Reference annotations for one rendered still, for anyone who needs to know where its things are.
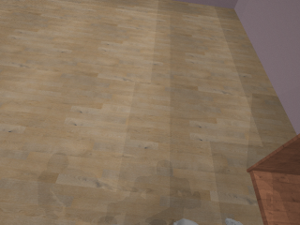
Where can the wardrobe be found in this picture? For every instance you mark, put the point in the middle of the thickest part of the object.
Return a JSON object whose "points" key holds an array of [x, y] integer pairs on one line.
{"points": [[276, 182]]}

